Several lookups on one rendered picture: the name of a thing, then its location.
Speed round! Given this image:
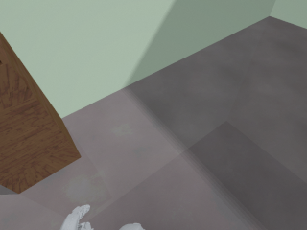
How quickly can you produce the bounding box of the cabinet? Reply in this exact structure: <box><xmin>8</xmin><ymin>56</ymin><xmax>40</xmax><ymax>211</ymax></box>
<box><xmin>0</xmin><ymin>32</ymin><xmax>81</xmax><ymax>194</ymax></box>

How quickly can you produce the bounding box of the robot left hand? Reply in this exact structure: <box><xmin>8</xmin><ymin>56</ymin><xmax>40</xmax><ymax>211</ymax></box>
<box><xmin>60</xmin><ymin>204</ymin><xmax>94</xmax><ymax>230</ymax></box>

